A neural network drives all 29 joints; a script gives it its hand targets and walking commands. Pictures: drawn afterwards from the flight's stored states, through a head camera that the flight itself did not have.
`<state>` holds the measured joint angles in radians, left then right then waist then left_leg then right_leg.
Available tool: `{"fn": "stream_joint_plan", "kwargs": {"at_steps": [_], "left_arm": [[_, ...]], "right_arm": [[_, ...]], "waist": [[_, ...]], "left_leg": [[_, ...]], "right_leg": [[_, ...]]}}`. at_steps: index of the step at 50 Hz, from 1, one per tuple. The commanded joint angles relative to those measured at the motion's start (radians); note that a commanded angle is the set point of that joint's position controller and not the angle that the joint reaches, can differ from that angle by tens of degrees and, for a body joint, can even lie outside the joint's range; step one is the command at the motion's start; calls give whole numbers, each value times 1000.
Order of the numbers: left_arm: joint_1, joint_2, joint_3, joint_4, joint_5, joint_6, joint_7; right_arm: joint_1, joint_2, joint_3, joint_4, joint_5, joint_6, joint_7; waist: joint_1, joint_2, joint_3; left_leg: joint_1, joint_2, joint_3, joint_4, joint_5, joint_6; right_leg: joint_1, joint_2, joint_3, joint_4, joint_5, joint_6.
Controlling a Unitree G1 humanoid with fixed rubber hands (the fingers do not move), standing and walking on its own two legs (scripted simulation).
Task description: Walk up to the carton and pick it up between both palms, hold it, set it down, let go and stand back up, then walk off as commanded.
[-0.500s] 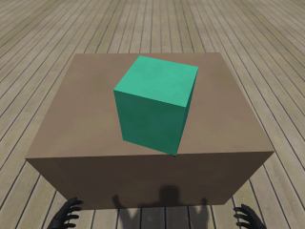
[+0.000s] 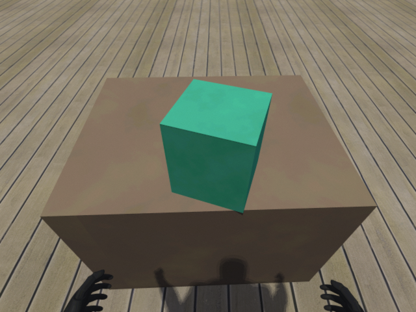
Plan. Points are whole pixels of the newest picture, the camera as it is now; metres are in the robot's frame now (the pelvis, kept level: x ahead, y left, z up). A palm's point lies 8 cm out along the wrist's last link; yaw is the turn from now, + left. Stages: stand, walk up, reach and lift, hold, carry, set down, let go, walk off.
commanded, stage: walk up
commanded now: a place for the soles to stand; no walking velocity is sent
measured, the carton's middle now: (218, 146) +0.53 +0.01 +0.01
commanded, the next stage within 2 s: none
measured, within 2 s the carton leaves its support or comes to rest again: neither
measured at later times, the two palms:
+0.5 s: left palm out of the picture +0.15 +0.32 -0.10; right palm (349, 301) +0.19 -0.26 -0.08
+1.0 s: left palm (71, 287) +0.20 +0.30 -0.08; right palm (356, 303) +0.19 -0.28 -0.10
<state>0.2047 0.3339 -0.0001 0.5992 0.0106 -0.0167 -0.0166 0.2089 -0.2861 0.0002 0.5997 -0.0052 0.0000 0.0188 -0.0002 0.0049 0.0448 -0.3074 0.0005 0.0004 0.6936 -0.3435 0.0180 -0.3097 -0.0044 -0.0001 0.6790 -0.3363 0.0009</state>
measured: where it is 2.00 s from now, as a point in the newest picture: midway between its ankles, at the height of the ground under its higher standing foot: outside the picture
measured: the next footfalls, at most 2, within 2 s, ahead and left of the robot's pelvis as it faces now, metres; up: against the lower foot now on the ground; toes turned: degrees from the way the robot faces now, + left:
left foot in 0.48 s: +0.19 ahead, +0.14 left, +0.00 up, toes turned +3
right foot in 0.82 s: +0.17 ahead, -0.11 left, +0.00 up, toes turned +2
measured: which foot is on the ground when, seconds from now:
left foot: down 0.00-0.18, up 0.20-0.46, down 0.48-1.00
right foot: down 0.00-0.48, up 0.50-0.80, down 0.82-1.00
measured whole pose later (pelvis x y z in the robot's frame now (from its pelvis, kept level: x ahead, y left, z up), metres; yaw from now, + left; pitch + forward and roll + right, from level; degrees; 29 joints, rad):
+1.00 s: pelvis +0.10 +0.00 -0.01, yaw +0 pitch -5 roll +1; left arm 0.34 0.39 0.02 0.60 0.02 0.02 -0.02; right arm 0.35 -0.37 0.00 0.60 -0.02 -0.01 0.00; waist 0.00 0.02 0.06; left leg -0.34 0.02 0.03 0.77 -0.37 0.01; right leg -0.41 -0.04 0.03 0.75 -0.27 0.02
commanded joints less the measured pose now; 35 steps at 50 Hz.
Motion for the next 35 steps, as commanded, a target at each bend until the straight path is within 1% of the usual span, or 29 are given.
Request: {"fn": "stream_joint_plan", "kwargs": {"at_steps": [1,2,3,5,6,7,8,9,10,11,13,15,16,18,19,20,21,22,23,24,25,26,27,28,29,31,32,34,35], "left_arm": [[-20,192,104,-126,13,-41,-19],[-16,175,98,-128,18,-46,-18],[6,184,100,-126,24,-55,-18],[68,185,94,-106,25,-69,-12],[131,202,99,-83,28,-77,-7],[197,261,115,-56,25,-84,2],[249,298,131,-38,27,-79,7],[296,298,146,-42,41,-74,11],[316,299,150,-54,43,-72,15],[284,294,148,-63,36,-68,19],[240,280,139,-84,30,-64,24],[231,284,135,-98,28,-57,23],[237,292,135,-103,28,-54,23],[196,293,136,-126,23,-46,19],[151,289,134,-140,21,-39,17],[99,292,134,-153,13,-34,13],[86,269,128,-163,11,-25,10],[115,225,114,-164,16,-21,8],[127,146,98,-173,13,-24,9],[144,148,99,-179,6,-10,16],[111,235,123,-196,18,9,21],[95,280,129,-203,21,26,22],[98,295,143,-204,26,29,15],[125,280,131,-178,29,24,9],[159,268,127,-154,32,18,3],[176,255,125,-136,34,17,2],[184,246,122,-115,31,21,0],[167,237,113,-98,24,35,-3],[179,231,110,-85,20,36,-5]], "right_arm": [[133,-317,-132,-73,-46,-56,2],[140,-313,-132,-76,-53,-59,-3],[138,-318,-133,-77,-54,-61,-9],[95,-299,-122,-85,-45,-61,-5],[48,-265,-115,-111,-37,-59,-2],[-17,-215,-98,-139,-21,-62,-1],[-26,-204,-96,-160,-23,-65,-2],[-24,-249,-108,-171,-36,-62,-9],[-28,-253,-112,-183,-40,-59,-16],[-14,-261,-116,-170,-32,-58,-15],[5,-243,-110,-169,-28,-61,-9],[2,-239,-103,-169,-25,-58,-1],[2,-230,-100,-169,-28,-59,3],[33,-225,-102,-148,-28,-57,5],[69,-229,-104,-133,-24,-58,6],[151,-229,-109,-96,-26,-61,4],[224,-251,-124,-57,-24,-64,-4],[320,-308,-145,-24,-17,-66,-17],[382,-374,-162,-19,-37,-69,-34],[379,-422,-162,-46,-48,-67,-47],[321,-422,-156,-91,-40,-58,-56],[283,-436,-156,-101,-35,-61,-58],[221,-406,-153,-104,-35,-64,-57],[207,-403,-146,-101,-31,-66,-61],[199,-399,-142,-106,-28,-69,-62],[192,-378,-124,-116,-26,-76,-61],[169,-358,-116,-116,-28,-74,-57],[128,-361,-111,-141,-23,-59,-58],[97,-363,-108,-154,-17,-53,-55]], "waist": [[-45,132,14],[-43,139,34],[-36,122,12],[7,101,-49],[50,43,-97],[77,-94,-124],[103,-211,-85],[120,-150,-81],[124,-139,-47],[108,-107,-9],[80,-118,36],[80,-175,63],[80,-163,72],[62,-198,66],[37,-215,51],[-15,-209,54],[-47,-143,40],[-94,32,-26],[-128,250,-79],[-108,225,-81],[-98,133,-33],[-92,163,38],[-60,110,106],[-42,75,99],[-30,77,61],[-25,127,16],[-22,150,23],[-29,183,28],[-16,212,45]], "left_leg": [[140,239,-424,-387,-500,181],[170,272,-465,-380,-427,207],[162,270,-438,-334,-294,210],[85,213,-321,-237,-146,161],[-37,157,-241,-104,-60,117],[-220,15,-71,140,11,48],[-451,-51,15,279,-206,2],[-519,-19,-41,350,-309,-1],[-539,13,-51,396,-301,1],[-525,29,-72,400,-261,-1],[-473,54,-59,344,-208,-11],[-401,62,-11,241,-164,-21],[-350,53,12,200,-136,-16],[-224,54,48,84,-49,-12],[-128,50,64,-5,21,-8],[51,35,88,-98,159,-3],[192,-4,103,-171,204,-10],[344,12,46,-179,191,-10],[412,139,-217,-223,9,38],[326,323,-602,-347,-168,99],[219,395,-725,-441,-401,159],[100,412,-756,-502,-562,216],[69,386,-679,-492,-551,238],[92,360,-570,-443,-381,225],[118,314,-464,-391,-224,200],[42,297,-382,-351,-74,195],[3,265,-311,-342,-63,190],[-63,243,-259,-333,-137,174],[-130,220,-217,-323,-157,165]], "right_leg": [[-240,-8,-3,27,-215,-59],[-276,-13,0,46,-170,-62],[-219,-26,5,-16,-141,-70],[-40,-17,14,-109,-102,-82],[134,-52,108,-157,-114,-107],[311,-184,351,-270,-66,-166],[463,-315,549,-324,51,-245],[506,-375,571,-279,237,-306],[472,-396,556,-278,311,-320],[447,-376,497,-271,338,-306],[395,-324,393,-263,451,-275],[337,-288,302,-267,492,-261],[295,-260,264,-262,524,-242],[219,-235,186,-256,411,-216],[167,-197,142,-232,308,-190],[23,-178,108,-187,174,-155],[-56,-138,82,-78,37,-125],[-134,-101,46,155,-47,-93],[-295,-36,3,396,-203,-49],[-359,58,92,500,-319,-31],[-374,34,140,559,-329,-30],[-373,-8,136,595,-273,-20],[-381,-44,129,590,-229,-16],[-376,-68,118,552,-196,-24],[-352,-84,108,510,-177,-26],[-258,-98,92,437,-153,-16],[-230,-89,69,382,-136,-12],[-169,-84,37,294,-97,0],[-113,-77,18,247,-67,-2]]}}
